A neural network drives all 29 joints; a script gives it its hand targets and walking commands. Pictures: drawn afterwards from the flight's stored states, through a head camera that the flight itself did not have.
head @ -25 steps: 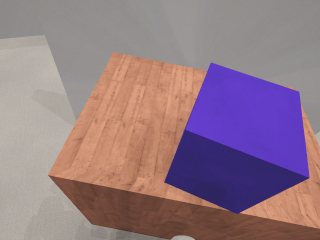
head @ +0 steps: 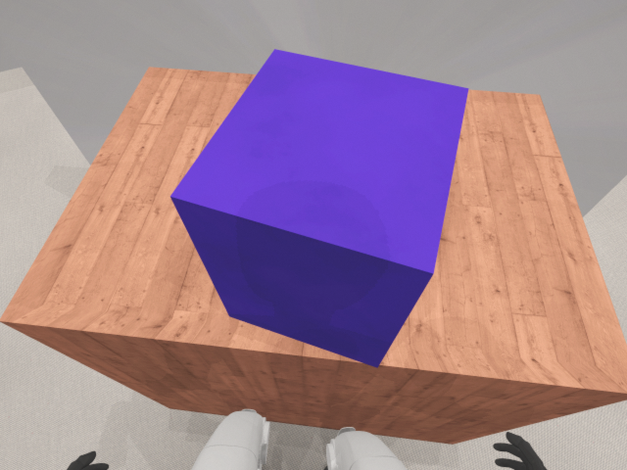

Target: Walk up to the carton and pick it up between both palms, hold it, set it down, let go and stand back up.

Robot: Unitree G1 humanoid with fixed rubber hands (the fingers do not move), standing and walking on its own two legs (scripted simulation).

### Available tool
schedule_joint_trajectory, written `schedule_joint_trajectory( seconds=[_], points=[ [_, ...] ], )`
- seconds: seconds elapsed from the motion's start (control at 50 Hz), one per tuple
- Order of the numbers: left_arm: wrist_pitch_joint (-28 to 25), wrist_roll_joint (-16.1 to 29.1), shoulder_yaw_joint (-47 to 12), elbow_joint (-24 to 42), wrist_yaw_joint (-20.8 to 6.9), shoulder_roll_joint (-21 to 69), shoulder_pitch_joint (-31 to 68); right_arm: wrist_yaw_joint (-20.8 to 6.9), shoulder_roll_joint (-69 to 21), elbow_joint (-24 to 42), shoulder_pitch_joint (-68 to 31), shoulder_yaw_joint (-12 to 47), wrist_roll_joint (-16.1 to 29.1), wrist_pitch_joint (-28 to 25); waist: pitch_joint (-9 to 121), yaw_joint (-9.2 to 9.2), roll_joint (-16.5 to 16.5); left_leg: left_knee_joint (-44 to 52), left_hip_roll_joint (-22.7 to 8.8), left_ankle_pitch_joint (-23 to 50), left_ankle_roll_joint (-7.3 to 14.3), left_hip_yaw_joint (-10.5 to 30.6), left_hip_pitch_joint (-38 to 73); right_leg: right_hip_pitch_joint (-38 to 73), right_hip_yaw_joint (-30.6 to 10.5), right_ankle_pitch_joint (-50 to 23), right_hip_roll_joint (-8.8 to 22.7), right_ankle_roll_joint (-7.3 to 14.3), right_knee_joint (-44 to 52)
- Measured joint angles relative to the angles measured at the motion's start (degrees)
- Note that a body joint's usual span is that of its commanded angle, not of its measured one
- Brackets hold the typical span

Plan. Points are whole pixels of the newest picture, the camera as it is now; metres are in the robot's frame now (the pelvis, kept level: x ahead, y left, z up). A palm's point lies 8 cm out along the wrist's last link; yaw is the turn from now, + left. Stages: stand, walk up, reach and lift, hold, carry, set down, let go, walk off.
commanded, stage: walk up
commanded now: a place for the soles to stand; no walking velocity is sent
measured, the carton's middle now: (330, 220) +0.37 -0.01 +0.11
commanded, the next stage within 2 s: none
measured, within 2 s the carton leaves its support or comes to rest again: neither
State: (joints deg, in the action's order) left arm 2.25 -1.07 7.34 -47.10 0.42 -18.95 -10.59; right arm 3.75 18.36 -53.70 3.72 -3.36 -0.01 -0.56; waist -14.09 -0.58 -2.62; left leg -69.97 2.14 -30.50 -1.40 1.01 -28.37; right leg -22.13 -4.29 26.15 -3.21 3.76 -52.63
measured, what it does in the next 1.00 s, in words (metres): steps to the left: left foot, then right foot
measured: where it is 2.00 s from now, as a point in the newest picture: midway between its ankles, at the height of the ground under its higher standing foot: outside the picture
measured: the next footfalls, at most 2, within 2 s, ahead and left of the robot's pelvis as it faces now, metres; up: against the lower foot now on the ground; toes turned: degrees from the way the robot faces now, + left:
left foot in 0.54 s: +0.00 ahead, +0.13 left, +0.00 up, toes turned -3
right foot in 1.00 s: +0.00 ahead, +0.00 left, +0.00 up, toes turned +5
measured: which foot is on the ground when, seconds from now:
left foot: up 0.00-0.52, down 0.54-0.98, up 1.00-1.00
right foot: down 0.00-0.56, up 0.58-0.98, down 1.00-1.00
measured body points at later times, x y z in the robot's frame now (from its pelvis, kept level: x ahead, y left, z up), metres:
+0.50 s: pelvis -0.06 +0.04 +0.00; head +0.00 +0.05 +0.45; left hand +0.03 +0.34 -0.13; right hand +0.04 -0.26 -0.12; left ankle -0.05 +0.14 -0.68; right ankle +0.02 -0.07 -0.70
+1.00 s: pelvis -0.05 +0.14 +0.04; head -0.02 +0.18 +0.48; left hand -0.05 +0.47 -0.11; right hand +0.05 -0.18 -0.05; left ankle -0.04 +0.16 -0.67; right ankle -0.04 +0.00 -0.70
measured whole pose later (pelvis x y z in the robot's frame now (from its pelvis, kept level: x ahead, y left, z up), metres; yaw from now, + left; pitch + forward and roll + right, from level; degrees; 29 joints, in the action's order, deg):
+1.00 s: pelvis -0.05 +0.14 +0.04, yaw -1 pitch -4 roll -2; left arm 2.4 -1.1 7.4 -56.2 1.3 -24.1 -19.1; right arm 3.1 18.4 -53.7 8.0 -4.4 0.0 -0.8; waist -8.0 -1.1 -3.5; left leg -44.3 7.1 -14.7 -7.8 -1.8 -17.5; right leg -8.6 -5.8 13.8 -3.7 5.4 -26.0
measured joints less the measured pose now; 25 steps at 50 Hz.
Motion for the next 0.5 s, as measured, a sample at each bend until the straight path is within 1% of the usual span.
schedule_joint_trajectory(
  seconds=[0.04,0.12,0.2,0.26,0.36,0.46,0.5],
  points=[
    [-0.21,0.0,0.01,-0.01,0.28,0.95,-0.01,-0.37,0.01,0.01,-0.87,0.01,0.0,0.35,0.01,0.02,0.04,-2.3,0.03,-0.02,0.0,0.04,-1.51,-0.01,0.03,-2.01,-0.33,0.0,2.42],
    [-0.86,-0.01,0.03,-0.66,1.22,1.74,-0.02,-0.98,0.03,0.0,-1.47,0.01,0.0,0.88,-0.01,0.05,0.08,-2.18,0.02,0.95,0.0,0.07,-1.75,-0.01,0.06,-4.67,-0.91,0.0,5.32],
    [-1.44,-0.01,0.02,-1.83,1.96,1.76,-0.14,-1.29,0.03,0.01,-1.4,0.01,0.0,1.63,0.0,0.07,0.24,1.04,0.02,2.54,0.0,0.09,0.24,0.0,0.08,-5.92,-1.84,0.0,6.17],
    [-1.61,-0.01,0.02,-2.49,2.03,1.76,-0.14,-1.31,0.03,0.01,-1.22,0.01,0.0,1.98,0.01,0.07,0.53,3.84,0.02,2.85,0.0,0.09,2.03,0.0,0.07,-6.73,-2.58,0.0,6.49],
    [-1.96,0.0,0.02,-2.73,2.03,1.88,-0.13,-1.32,0.03,0.0,-0.12,0.01,0.0,2.22,0.16,0.06,1.06,7.79,0.01,2.86,0.0,0.18,4.7,0.01,0.06,-7.76,-2.82,-0.02,6.72],
    [-2.01,0.0,0.01,-2.66,1.58,1.9,-0.13,-1.74,0.03,0.01,1.21,0.01,0.0,2.22,0.34,0.06,2.33,10.53,0.01,2.68,0.0,0.37,6.91,0.01,0.06,-8.45,-2.77,-1.39,6.72],
    [-2.01,-0.01,0.01,-2.42,1.19,1.72,-0.13,-2.02,0.04,0.01,1.83,0.02,0.0,2.22,0.43,0.08,2.57,13.43,0.0,1.74,0.0,0.39,8.3,-0.1,0.07,-8.65,-2.6,-1.94,6.73]
  ],
)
